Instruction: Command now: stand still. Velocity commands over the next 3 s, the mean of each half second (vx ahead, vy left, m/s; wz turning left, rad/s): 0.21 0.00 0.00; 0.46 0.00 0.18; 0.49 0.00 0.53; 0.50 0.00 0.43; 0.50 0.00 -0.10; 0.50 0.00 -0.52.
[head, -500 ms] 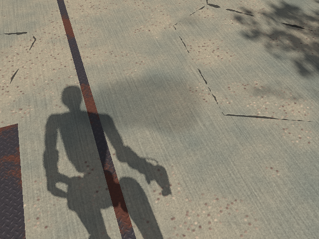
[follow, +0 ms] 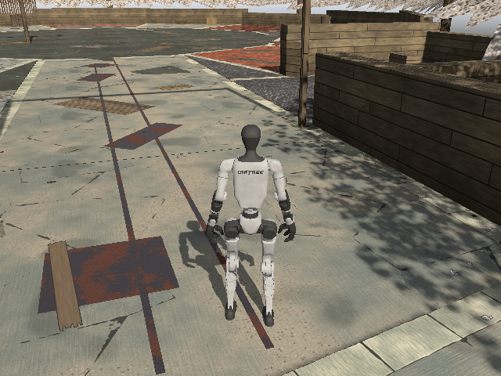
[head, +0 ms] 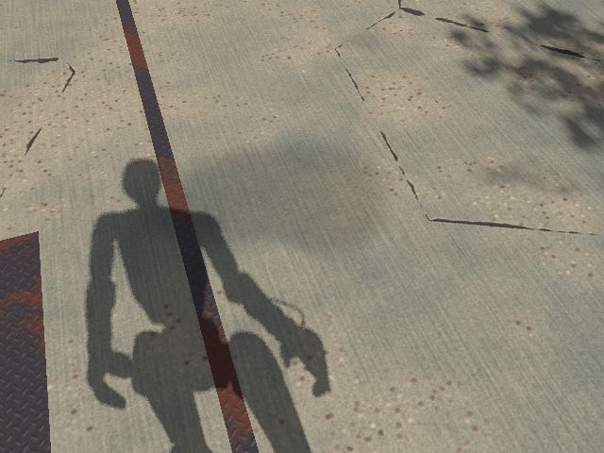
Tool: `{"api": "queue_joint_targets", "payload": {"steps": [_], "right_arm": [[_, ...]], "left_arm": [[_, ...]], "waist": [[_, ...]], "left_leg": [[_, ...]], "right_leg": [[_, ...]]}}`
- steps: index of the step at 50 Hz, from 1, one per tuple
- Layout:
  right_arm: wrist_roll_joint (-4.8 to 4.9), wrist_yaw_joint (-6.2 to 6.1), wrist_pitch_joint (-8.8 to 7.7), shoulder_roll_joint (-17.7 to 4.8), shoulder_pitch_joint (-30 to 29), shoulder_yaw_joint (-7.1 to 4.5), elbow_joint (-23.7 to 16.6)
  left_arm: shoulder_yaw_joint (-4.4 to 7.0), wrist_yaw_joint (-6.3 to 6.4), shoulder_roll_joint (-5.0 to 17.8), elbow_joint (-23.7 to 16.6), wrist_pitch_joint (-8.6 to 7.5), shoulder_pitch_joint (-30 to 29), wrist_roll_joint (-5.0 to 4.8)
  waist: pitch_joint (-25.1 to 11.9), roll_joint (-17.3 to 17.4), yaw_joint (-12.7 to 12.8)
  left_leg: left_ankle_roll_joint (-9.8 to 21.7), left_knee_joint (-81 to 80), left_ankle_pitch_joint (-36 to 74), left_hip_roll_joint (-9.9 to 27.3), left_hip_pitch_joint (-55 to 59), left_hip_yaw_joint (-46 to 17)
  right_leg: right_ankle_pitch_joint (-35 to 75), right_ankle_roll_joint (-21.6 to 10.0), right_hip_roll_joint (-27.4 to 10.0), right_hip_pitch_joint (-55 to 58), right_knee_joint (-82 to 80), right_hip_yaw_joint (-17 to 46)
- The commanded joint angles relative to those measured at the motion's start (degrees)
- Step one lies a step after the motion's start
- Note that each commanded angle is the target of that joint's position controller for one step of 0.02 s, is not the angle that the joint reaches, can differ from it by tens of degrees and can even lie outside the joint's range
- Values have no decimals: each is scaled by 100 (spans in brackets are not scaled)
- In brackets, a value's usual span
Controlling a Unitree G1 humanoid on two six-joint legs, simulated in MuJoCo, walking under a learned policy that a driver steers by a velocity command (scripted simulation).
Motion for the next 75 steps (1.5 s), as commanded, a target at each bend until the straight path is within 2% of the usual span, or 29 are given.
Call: {"api": "queue_joint_targets", "payload": {"steps": [1,5,8,13,16,17,18,19,21,24,30,36,38,40,41,42,44,46,48,52,63,66,68,69,70,71,72,73,75], "right_arm": [[-1,-23,-43,-588,-4,-92,-123],[-2,-29,-39,-564,52,-78,-33],[56,-36,-44,-549,172,-85,55],[156,151,-490,-317,-124,-33,-218],[180,214,-608,-365,960,-108,187],[136,211,-617,-620,1627,-199,368],[152,240,-634,-1310,2403,-368,493],[40,307,-709,-1177,2508,-268,501],[20,326,-810,-643,1588,-83,167],[6,331,-740,-384,1469,52,48],[-32,120,-603,-758,1880,37,3],[102,89,-574,-812,2169,-35,65],[90,85,-522,-962,1996,-96,-19],[14,107,-453,-950,1764,-84,-169],[-97,123,-450,-687,1816,17,-356],[58,157,-555,242,2679,226,-351],[328,142,-698,-731,1742,-40,-514],[208,54,-662,-646,1373,-112,-580],[218,78,-493,-385,1592,-143,-569],[164,78,-284,-396,1045,-211,-946],[119,516,-392,-324,-913,-72,-1926],[137,584,-358,-617,-574,-204,-2077],[179,519,-345,-1171,968,-521,-1754],[175,367,-277,-1756,1755,-727,-1577],[163,358,-333,-2206,1383,-753,-1762],[67,391,-387,-1671,1627,-584,-1809],[23,386,-460,-1331,1438,-496,-1784],[56,396,-514,-1113,1007,-432,-1851],[14,354,-539,-825,419,-320,-2045]], "left_arm": [[89,22,571,-68,-49,227,0],[59,27,539,70,-50,298,0],[125,64,745,162,-13,452,-71],[262,39,1106,112,-244,543,-181],[206,-36,931,-68,-266,10,-220],[152,-52,762,-165,-306,-160,-188],[76,-45,410,-372,-394,-189,-168],[115,-37,550,-478,-481,-304,-263],[138,-127,634,-382,-566,-204,-335],[250,-179,741,-367,-566,-385,-181],[95,-260,325,-834,-471,-1624,-142],[80,-415,573,-1165,-508,-2301,-194],[181,-425,828,-1133,-558,-1916,-183],[430,-344,1281,-697,-557,-281,-210],[541,-267,1738,-515,-533,803,-112],[534,-330,1931,-396,-506,1015,-3],[294,-332,1047,-519,-558,192,-75],[220,-361,763,-559,-632,-524,-3],[188,-369,571,-452,-664,-667,73],[260,-247,819,-295,-695,-517,67],[383,-53,1296,-162,-384,437,-60],[456,-29,1532,-282,-261,255,-116],[450,-6,1566,-384,-179,70,-143],[350,-15,1299,-533,-240,175,0],[116,-112,505,-882,-467,542,45],[209,-212,1055,-1028,-750,-184,-192],[237,-248,1151,-1166,-855,-588,-359],[222,-208,1077,-1115,-877,-558,-266],[319,-172,1176,-1010,-729,-367,-69]], "waist": [[-101,-54,-1],[-60,-47,1],[129,-325,58],[890,-1069,132],[610,-716,-421],[334,-79,-646],[-51,1540,-784],[-85,1522,-725],[340,559,-276],[294,439,-166],[435,406,-378],[659,443,-307],[323,557,26],[-754,644,862],[-1722,-4,1142],[-2697,-1719,591],[-1206,-950,599],[-526,-351,238],[-405,-586,-40],[20,-390,-116],[439,-118,469],[-21,-471,91],[-860,-449,-775],[-1388,362,-970],[-1990,1577,-238],[-2280,786,-691],[-1514,576,-647],[-1000,-34,-313],[-659,21,81]], "left_leg": [[200,-341,942,116,548,-86],[197,-376,861,102,525,-76],[265,-6,-1580,-267,62,289],[457,1374,-1089,55,-1130,340],[559,-157,-565,-151,778,532],[673,-571,-579,302,1576,-331],[1372,-1588,-1385,1484,2436,-2575],[1885,-2141,-1760,2216,2407,-4139],[1561,-2032,-1518,1894,1981,-2941],[1117,-2182,206,1304,1713,-1425],[1164,-2429,1387,1056,1218,-465],[1097,-2312,1740,1389,1583,-361],[985,-1723,3082,1449,1835,-380],[723,148,4280,1044,1295,-143],[542,2014,2413,618,-49,41],[254,3942,-1791,-373,-1857,-84],[410,4787,-1323,176,-2647,-507],[447,4316,-433,650,-2082,-402],[501,4012,-191,834,-1595,-426],[421,3521,357,935,-2254,-448],[498,878,1202,616,-2832,460],[794,778,349,91,-1861,943],[1178,284,533,-425,317,1022],[1533,130,451,454,2054,-466],[2752,-820,-428,1846,3740,-4042],[2624,-1475,-637,1955,3846,-4479],[2327,-1413,-216,1768,3303,-3524],[2089,-1385,453,1484,2328,-2734],[1866,-1553,1313,1098,1068,-1908]], "right_leg": [[964,-90,-182,-637,-655,120],[863,-86,-169,-659,-693,97],[-1716,-387,-220,-835,-960,333],[-2558,-1304,-1758,-789,-1966,2377],[-1312,-808,-1005,-1450,-1115,1212],[-340,-560,-576,-1914,86,598],[-392,-161,186,-2938,2048,-334],[-1298,-170,217,-3585,3397,139],[-345,-445,-408,-3978,4087,383],[709,-409,-753,-3610,3276,86],[1768,-11,-548,-3238,1229,-369],[2051,-233,-383,-2720,159,-282],[1717,-363,-188,-2026,29,-327],[1565,-612,-21,250,82,-406],[1154,-946,-1229,2147,230,918],[-368,-1754,-2580,3526,-839,3750],[-627,-1224,-2248,2039,-1460,2958],[688,-973,-1849,444,-1755,1550],[1046,-895,-1568,-130,-2040,715],[1392,-1065,-1617,-341,-2411,3],[2706,-854,-1773,1280,-1967,-1325],[5382,-667,-1813,1562,-878,-1581],[5895,-391,-1530,932,1272,-1764],[3560,-105,-1228,-626,3149,-1767],[-1230,233,141,-3094,5195,-869],[-1187,50,-20,-3733,5475,313],[-730,-133,-296,-4060,5227,285],[-283,-171,-587,-3749,4615,293],[90,-82,-867,-2905,3835,306]]}}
